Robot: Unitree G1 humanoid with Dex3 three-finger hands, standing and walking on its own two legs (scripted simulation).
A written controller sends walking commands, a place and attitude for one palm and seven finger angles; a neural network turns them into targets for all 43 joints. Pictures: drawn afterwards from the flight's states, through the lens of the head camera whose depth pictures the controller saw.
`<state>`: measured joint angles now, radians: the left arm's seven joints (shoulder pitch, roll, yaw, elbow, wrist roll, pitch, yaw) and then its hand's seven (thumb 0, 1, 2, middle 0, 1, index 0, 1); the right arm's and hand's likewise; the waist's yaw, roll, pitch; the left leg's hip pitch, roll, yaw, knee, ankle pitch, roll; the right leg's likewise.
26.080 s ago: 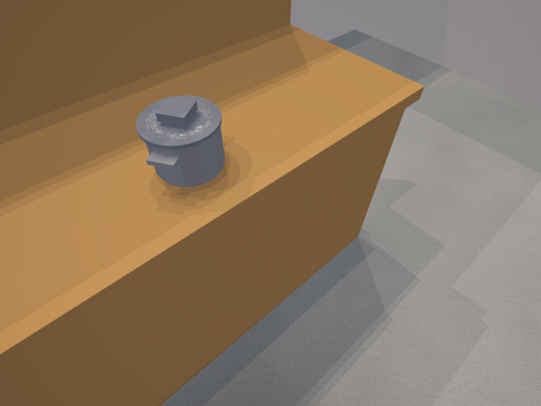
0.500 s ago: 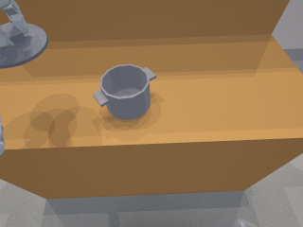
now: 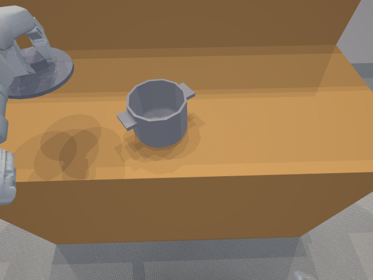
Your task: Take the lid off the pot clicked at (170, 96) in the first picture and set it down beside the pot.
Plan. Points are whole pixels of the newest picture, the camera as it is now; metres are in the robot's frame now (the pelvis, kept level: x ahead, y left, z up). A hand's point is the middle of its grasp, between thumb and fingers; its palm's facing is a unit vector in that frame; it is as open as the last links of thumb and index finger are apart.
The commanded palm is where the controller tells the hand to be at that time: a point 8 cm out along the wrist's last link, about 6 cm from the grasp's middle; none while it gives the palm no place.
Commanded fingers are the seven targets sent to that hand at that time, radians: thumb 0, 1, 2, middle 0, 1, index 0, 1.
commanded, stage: lower the lid onto the table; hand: left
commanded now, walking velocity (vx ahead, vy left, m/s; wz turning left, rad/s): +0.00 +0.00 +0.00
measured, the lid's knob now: (26, 61) +0.49 +0.31 +0.21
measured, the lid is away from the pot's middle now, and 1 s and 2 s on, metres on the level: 0.24 0.25 0.25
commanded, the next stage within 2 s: none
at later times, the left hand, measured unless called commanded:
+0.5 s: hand (31, 77) +0.45 +0.29 +0.20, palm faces -0.33 -0.11 -0.94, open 7.9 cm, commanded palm +0.45 +0.29 +0.27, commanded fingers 0.00 0.43 1.23 -0.78 -0.84 -0.83 -0.88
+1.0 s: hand (36, 93) +0.45 +0.30 +0.16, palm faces -0.39 -0.12 -0.91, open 7.8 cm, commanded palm +0.46 +0.30 +0.24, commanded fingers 0.00 0.43 1.23 -0.78 -0.84 -0.83 -0.88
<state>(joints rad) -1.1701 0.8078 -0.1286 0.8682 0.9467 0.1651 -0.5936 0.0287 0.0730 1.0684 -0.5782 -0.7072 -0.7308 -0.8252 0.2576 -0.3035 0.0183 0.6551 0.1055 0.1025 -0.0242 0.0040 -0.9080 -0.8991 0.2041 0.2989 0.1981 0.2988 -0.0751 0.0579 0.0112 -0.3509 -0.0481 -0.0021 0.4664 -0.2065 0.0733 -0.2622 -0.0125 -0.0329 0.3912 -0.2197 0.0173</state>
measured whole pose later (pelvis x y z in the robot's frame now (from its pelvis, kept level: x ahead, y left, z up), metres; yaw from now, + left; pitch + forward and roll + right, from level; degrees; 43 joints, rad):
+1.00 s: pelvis +0.00 +0.00 +0.00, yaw +0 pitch +6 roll -2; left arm -1.03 0.80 -0.08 0.94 0.91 0.02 -0.55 0.02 0.08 1.07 -0.57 -0.71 -0.73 -0.83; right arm 0.28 -0.31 0.01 0.67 0.10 0.11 -0.03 0.00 -0.91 -0.90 0.20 0.30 0.20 0.30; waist -0.09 0.04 0.01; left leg -0.37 -0.04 0.00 0.50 -0.22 0.07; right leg -0.28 0.00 -0.03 0.40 -0.22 0.02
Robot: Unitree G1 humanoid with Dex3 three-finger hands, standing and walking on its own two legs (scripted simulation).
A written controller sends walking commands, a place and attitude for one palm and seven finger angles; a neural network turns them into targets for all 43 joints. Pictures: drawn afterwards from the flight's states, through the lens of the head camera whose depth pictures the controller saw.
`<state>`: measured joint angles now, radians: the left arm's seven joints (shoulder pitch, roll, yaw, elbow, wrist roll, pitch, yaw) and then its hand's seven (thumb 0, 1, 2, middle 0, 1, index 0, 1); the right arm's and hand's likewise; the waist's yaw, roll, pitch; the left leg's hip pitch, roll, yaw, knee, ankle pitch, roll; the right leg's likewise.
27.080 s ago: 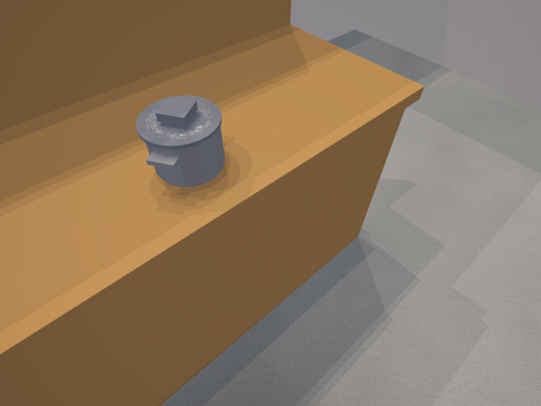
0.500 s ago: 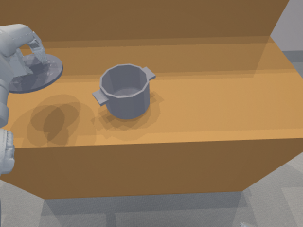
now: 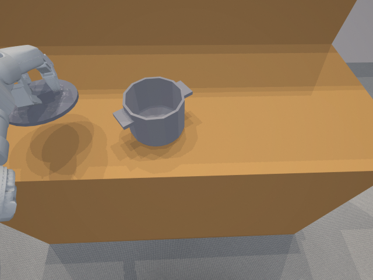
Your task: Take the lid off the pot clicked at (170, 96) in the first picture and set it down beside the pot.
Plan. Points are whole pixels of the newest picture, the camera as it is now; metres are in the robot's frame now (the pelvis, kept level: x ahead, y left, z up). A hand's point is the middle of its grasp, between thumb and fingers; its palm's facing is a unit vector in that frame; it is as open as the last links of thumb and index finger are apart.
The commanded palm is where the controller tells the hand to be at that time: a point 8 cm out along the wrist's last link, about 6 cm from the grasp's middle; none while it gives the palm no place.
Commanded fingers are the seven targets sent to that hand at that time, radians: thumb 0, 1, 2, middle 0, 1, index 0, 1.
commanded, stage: lower the lid onto the table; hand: left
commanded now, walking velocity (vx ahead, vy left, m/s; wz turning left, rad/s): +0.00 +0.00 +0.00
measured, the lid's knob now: (35, 92) +0.48 +0.32 +0.13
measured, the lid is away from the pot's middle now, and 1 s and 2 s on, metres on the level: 0.25 0.25 0.26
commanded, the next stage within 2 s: open the fingers wide in 1.64 s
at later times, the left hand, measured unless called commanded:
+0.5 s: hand (36, 102) +0.45 +0.31 +0.13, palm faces -0.44 -0.11 -0.89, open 7.8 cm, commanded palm +0.47 +0.30 +0.20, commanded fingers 0.00 0.43 1.23 -0.78 -0.84 -0.83 -0.88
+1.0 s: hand (47, 110) +0.46 +0.30 +0.10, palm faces -0.49 -0.12 -0.86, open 7.8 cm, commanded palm +0.48 +0.31 +0.17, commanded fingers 0.00 0.43 1.23 -0.78 -0.84 -0.83 -0.88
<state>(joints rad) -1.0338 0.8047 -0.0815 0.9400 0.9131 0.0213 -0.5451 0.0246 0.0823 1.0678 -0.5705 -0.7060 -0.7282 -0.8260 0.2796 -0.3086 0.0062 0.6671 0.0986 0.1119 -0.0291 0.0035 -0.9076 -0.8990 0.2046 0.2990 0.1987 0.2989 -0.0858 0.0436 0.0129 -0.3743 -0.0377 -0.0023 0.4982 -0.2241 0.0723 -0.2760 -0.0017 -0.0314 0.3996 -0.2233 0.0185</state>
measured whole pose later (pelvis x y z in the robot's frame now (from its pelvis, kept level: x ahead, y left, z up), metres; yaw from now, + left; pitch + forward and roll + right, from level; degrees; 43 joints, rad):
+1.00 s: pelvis +0.01 +0.01 -0.01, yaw -2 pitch +9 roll -3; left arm -0.99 0.79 -0.05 1.09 0.94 -0.08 -0.46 0.02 0.09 1.07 -0.56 -0.71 -0.73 -0.83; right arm 0.33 -0.31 0.00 0.68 0.09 0.12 -0.04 0.00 -0.91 -0.90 0.21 0.30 0.20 0.30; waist -0.12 0.04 -0.02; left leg -0.47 -0.03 0.02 0.56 -0.26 0.09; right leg -0.38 0.00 -0.01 0.46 -0.25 0.03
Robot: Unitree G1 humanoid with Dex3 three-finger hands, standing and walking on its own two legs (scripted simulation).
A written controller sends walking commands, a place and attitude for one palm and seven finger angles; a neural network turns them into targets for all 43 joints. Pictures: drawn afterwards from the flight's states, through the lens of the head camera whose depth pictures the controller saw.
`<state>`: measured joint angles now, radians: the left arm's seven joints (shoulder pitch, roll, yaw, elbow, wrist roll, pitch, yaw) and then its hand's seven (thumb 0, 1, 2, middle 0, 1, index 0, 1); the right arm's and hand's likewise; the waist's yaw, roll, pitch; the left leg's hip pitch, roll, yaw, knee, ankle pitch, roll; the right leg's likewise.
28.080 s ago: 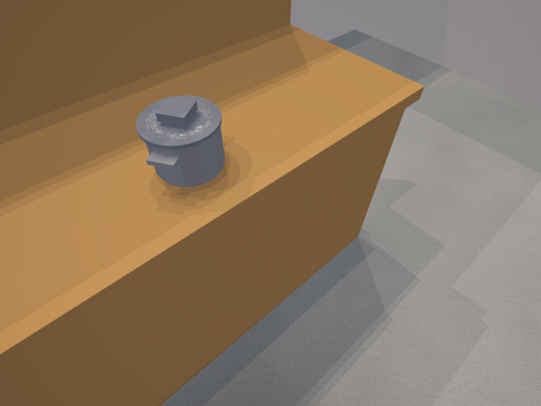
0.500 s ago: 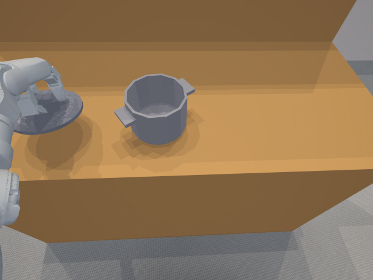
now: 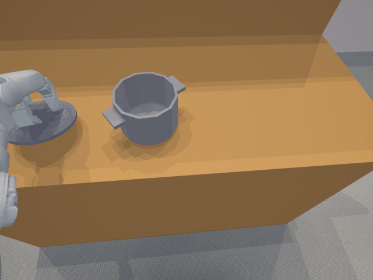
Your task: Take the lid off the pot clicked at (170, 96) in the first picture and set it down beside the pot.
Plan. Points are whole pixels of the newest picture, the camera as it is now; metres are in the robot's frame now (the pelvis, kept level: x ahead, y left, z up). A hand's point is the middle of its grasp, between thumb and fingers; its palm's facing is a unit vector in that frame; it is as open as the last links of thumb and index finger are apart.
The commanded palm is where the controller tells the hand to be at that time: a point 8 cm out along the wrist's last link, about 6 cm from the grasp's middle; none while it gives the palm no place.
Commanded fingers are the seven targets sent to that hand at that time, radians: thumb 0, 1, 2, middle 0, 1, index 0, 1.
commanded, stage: lower the lid onto the table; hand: left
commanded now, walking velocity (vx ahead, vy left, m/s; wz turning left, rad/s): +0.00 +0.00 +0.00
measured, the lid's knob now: (36, 113) +0.47 +0.32 +0.07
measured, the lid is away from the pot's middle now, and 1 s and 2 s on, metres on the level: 0.25 0.26 0.26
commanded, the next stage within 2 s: open the fingers wide in 0.64 s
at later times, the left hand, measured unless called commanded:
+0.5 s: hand (30, 121) +0.44 +0.32 +0.08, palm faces -0.51 -0.16 -0.85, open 7.7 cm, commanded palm +0.49 +0.31 +0.14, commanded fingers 0.00 0.43 1.23 -0.78 -0.84 -0.83 -0.88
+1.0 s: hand (31, 131) +0.42 +0.32 +0.06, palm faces -0.41 -0.10 -0.91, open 7.5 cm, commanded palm +0.45 +0.32 +0.12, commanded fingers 0.00 0.30 0.96 -0.61 -0.88 -0.65 -0.91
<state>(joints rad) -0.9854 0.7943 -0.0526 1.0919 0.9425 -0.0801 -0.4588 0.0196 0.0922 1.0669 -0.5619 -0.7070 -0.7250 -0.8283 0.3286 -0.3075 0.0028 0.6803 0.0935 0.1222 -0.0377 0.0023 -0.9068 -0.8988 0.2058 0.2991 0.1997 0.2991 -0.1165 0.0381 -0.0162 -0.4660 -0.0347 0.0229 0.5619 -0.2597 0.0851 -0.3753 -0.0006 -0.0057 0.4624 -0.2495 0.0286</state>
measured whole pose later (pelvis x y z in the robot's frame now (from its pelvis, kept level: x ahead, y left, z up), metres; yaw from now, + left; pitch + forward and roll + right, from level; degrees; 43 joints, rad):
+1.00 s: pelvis -0.01 +0.00 -0.01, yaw -1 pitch +12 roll -3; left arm -0.84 0.80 0.03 1.03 0.97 -0.20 -0.32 -0.02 0.14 0.99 -0.52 -0.75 -0.72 -0.89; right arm 0.34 -0.29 0.00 0.68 0.09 0.19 -0.06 0.00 -0.91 -0.90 0.21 0.30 0.20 0.30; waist -0.10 0.04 -0.06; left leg -0.61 -0.02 0.03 0.69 -0.30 0.08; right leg -0.52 0.02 0.00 0.59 -0.28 0.01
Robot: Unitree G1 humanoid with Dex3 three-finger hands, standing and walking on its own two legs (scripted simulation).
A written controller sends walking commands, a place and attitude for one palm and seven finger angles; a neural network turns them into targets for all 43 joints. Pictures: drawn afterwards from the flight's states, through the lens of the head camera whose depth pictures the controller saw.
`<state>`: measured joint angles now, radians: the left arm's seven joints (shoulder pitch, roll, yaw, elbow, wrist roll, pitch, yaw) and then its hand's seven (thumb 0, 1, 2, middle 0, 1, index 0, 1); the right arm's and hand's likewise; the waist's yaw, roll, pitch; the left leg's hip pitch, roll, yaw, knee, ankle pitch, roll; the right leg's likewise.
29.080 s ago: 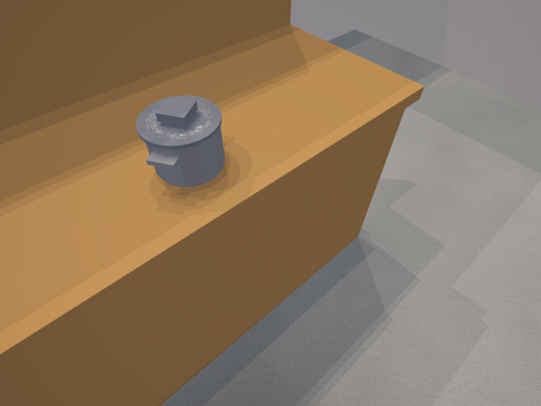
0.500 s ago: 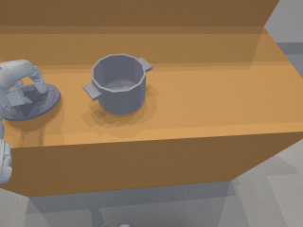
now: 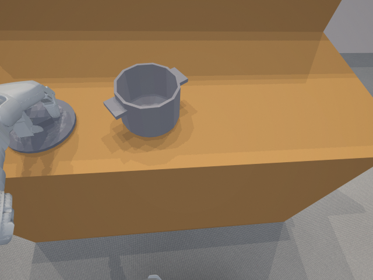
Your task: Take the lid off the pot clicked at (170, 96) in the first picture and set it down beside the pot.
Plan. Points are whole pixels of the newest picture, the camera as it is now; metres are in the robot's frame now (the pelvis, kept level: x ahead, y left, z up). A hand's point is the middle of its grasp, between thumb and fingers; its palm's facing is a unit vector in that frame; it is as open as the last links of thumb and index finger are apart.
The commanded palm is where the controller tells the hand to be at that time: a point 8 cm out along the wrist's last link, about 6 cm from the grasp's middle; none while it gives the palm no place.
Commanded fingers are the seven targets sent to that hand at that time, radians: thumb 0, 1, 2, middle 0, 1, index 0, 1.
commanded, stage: open the fingers wide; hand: left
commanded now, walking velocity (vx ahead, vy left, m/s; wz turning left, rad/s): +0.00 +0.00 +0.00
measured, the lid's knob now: (36, 118) +0.46 +0.33 +0.05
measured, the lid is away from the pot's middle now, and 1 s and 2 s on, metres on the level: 0.26 0.26 0.26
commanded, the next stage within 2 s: raise the empty hand in 0.84 s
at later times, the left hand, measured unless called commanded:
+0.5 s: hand (30, 117) +0.44 +0.32 +0.08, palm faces -0.43 -0.10 -0.90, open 9.5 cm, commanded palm +0.46 +0.32 +0.14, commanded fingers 0.00 -0.01 0.68 -0.36 -0.85 -0.37 -0.85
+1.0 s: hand (33, 114) +0.45 +0.32 +0.08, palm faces -0.42 -0.10 -0.90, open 11.0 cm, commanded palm +0.46 +0.32 +0.15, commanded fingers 0.00 -0.05 0.72 -0.38 -0.80 -0.38 -0.80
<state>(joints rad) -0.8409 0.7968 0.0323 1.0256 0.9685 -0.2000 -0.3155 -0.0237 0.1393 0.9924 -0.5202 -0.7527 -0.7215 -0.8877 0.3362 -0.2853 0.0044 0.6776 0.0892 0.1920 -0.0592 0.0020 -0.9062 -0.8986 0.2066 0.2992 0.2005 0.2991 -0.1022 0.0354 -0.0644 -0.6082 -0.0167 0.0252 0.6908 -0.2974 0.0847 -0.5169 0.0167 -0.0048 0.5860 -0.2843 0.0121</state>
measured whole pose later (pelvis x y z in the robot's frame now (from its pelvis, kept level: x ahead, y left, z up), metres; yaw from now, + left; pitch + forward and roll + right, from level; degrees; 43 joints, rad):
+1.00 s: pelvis +0.01 +0.00 +0.00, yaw +0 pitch +12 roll -3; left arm -0.84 0.79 0.01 1.01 0.96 -0.17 -0.32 0.00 -0.03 0.71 -0.39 -0.81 -0.39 -0.82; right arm 0.31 -0.29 0.00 0.65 0.09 0.21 -0.05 0.00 -0.91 -0.90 0.21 0.30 0.20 0.30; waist -0.10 0.04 -0.06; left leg -0.58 -0.02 0.03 0.67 -0.31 0.08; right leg -0.49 0.01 0.00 0.57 -0.29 0.02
